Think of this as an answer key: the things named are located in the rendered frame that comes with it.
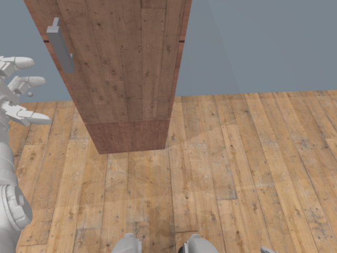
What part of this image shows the robot left hand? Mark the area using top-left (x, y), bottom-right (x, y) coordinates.
top-left (0, 56), bottom-right (52, 127)

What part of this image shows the handle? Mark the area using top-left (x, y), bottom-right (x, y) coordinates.
top-left (46, 17), bottom-right (75, 73)

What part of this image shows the left robot thigh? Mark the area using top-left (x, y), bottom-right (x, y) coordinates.
top-left (111, 237), bottom-right (142, 253)

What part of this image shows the robot left upper arm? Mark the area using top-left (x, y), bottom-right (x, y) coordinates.
top-left (0, 184), bottom-right (33, 253)

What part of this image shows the robot left forearm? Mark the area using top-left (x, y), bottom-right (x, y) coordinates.
top-left (0, 116), bottom-right (18, 186)

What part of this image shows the robot left shin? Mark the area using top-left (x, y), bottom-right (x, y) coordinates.
top-left (124, 233), bottom-right (135, 238)

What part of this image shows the cupboard door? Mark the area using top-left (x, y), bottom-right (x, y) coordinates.
top-left (30, 0), bottom-right (186, 124)

